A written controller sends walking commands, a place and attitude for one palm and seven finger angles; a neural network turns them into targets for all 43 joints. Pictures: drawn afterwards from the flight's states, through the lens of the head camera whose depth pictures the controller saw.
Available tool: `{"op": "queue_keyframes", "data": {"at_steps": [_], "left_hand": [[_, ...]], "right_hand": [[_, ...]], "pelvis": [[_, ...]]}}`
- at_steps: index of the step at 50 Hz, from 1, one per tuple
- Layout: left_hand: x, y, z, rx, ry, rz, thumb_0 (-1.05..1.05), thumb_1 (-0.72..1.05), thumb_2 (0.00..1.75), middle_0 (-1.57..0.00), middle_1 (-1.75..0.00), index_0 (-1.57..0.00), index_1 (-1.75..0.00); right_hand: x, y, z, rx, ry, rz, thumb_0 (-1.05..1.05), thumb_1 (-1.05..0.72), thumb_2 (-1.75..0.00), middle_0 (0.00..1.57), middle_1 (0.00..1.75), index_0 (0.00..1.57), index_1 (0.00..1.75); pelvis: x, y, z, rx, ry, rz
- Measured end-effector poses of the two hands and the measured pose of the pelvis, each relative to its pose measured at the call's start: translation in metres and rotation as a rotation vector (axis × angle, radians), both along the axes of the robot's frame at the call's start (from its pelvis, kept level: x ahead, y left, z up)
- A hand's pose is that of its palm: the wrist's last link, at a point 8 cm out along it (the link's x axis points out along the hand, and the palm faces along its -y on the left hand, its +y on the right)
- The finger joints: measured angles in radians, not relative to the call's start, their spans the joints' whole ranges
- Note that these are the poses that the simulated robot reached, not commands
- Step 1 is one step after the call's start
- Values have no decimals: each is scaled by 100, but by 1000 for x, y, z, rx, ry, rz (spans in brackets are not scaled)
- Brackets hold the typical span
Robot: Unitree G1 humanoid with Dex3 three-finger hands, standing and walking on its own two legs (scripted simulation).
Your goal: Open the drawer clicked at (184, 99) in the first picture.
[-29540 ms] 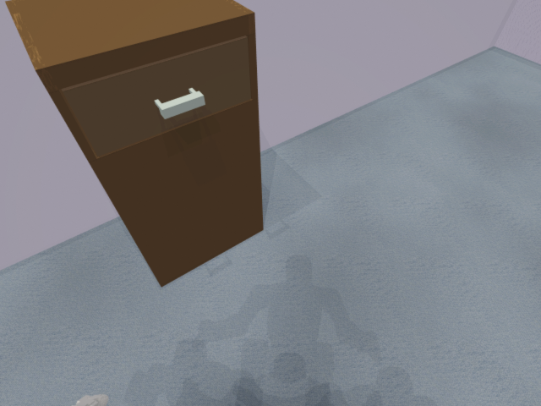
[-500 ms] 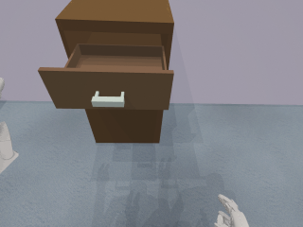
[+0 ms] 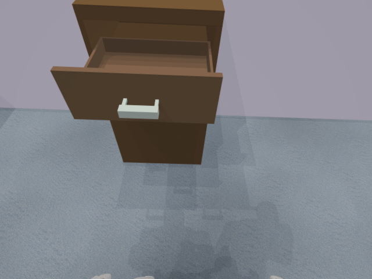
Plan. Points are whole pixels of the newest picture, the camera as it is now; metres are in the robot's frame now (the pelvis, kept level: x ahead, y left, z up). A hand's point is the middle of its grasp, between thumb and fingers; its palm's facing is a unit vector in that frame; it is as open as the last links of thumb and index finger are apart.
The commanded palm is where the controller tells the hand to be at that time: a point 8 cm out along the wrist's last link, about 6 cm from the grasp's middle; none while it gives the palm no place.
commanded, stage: let the arm hang, fingers relaxed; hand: left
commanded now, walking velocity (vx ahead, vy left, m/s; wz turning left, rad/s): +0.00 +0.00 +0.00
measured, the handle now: (139, 106) +0.55 +0.14 +0.03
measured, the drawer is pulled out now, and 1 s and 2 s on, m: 0.30 0.30 0.30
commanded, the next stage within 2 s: look to check the result in 0.82 s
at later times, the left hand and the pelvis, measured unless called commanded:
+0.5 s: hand out of the picture +0.00 +0.17 -0.15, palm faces +0.05 -0.98 -0.19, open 7.3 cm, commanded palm none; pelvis +0.02 +0.00 +0.02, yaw +1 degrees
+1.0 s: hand out of the picture +0.02 +0.16 -0.16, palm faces +0.05 -0.98 -0.18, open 7.3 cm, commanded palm none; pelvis +0.04 +0.00 +0.02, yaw +0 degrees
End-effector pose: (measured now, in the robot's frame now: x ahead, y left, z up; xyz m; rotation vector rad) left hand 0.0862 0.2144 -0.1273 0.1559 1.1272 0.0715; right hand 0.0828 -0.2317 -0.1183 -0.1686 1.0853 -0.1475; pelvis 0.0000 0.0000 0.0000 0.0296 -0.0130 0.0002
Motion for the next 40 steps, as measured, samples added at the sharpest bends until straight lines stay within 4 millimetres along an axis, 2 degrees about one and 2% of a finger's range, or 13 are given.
{"op": "queue_keyframes", "data": {"at_steps": [3, 7, 10, 14, 20, 29, 40], "left_hand": [[-38, 10, -3, 24, 92, 88, -4, 101, 90, -20, -30, -21, -30], [-79, 23, -3, 46, 224, 128, -3, 100, 90, -20, -30, -21, -30], [-99, 27, 2, 58, 305, 146, -2, 97, 90, -20, -30, -21, -30], [-113, 28, 8, 67, 362, 155, -1, 94, 90, -20, -30, -20, -30], [-109, 16, 8, 52, 368, 147, 0, 92, 90, -19, -30, -20, -30], [-75, -9, 1, -5, 284, 123, 0, 91, 90, -20, -30, -20, -30], [-67, -7, 1, 3, 286, 123, 1, 92, 90, -20, -30, -20, -30]], "right_hand": [[-29, 1, -7, 7, 141, -4, 1, -91, -90, 21, 30, 20, 29], [-66, 2, -7, -1, 283, -29, 1, -92, -90, 20, 30, 20, 29], [-87, 6, -5, 6, 355, -47, 1, -92, -90, 20, 30, 20, 29], [-102, 13, -5, 25, 407, -65, 1, -91, -90, 20, 30, 20, 29], [-99, 23, -9, 58, 403, -78, 1, -91, -90, 20, 30, 20, 29], [-76, 32, -12, 78, 342, -76, 1, -91, -90, 20, 30, 20, 29], [-74, 26, -10, 65, 344, -94, 1, -91, -90, 20, 30, 20, 29]], "pelvis": [[1, -3, 5, -39, -9, 25], [5, -2, 11, -51, -11, 31], [9, -1, 15, -49, -4, 27], [14, 0, 19, -42, -2, 23], [20, 0, 21, -37, -14, 16], [25, -1, 21, -35, -26, 9], [31, -3, 21, -35, -24, 4]]}}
